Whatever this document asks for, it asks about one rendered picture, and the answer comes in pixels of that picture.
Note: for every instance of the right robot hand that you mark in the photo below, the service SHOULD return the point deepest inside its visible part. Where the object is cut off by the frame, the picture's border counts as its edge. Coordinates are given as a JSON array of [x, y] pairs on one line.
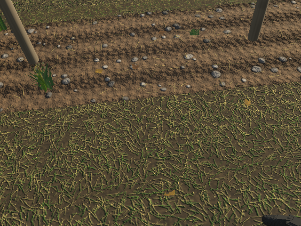
[[281, 220]]

